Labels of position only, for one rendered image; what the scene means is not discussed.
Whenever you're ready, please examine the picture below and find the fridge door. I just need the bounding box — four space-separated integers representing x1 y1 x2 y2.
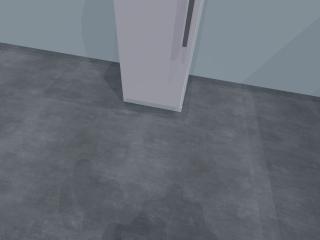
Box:
114 0 201 108

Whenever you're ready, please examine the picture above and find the handle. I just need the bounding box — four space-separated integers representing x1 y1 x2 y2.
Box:
182 0 195 47

